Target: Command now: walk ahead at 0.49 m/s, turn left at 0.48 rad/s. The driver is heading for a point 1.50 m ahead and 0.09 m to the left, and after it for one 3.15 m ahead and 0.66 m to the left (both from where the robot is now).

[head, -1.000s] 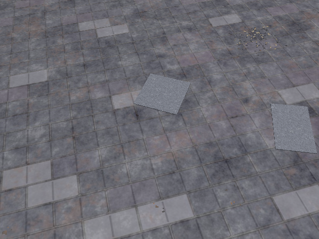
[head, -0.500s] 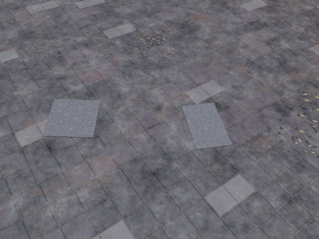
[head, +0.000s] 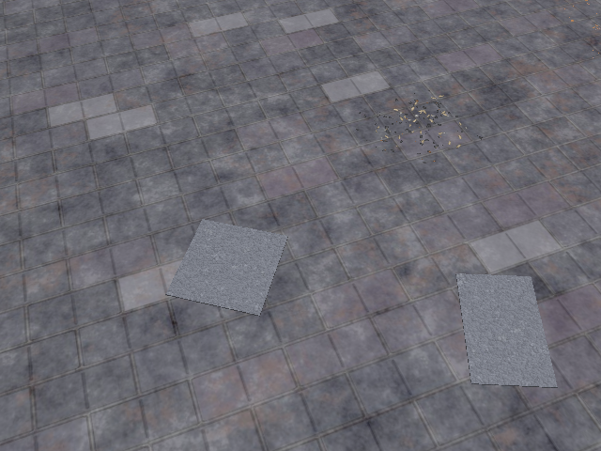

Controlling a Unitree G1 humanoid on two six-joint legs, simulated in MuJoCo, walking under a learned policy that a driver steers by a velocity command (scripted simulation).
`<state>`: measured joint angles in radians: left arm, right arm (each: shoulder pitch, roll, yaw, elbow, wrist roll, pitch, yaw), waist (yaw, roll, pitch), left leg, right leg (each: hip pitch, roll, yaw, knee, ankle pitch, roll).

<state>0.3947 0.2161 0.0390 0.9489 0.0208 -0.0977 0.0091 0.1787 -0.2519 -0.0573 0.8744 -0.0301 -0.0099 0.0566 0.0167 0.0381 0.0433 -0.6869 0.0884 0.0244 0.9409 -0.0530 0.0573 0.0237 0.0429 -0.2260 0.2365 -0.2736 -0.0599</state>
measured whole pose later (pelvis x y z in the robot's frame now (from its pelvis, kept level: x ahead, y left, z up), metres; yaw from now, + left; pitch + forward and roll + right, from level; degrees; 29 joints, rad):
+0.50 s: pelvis +0.27 +0.05 +0.00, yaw +14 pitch +0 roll +1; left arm 0.15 0.26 0.04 0.80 0.04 -0.02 -0.02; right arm 0.35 -0.25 -0.05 0.92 -0.01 -0.07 0.01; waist -0.02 -0.05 0.05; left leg -0.04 -0.15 -0.01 0.23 -0.19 0.14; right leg -0.67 -0.15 0.01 0.92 -0.11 0.01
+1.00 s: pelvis +0.57 +0.04 +0.00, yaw -1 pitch +1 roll +0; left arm 0.36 0.27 0.06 0.89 0.00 -0.05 -0.01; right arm 0.15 -0.25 -0.01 0.78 -0.05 -0.05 0.01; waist 0.02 0.03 0.05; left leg -0.62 0.10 -0.06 1.04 -0.24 -0.03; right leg -0.16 0.16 0.05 0.33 -0.17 -0.14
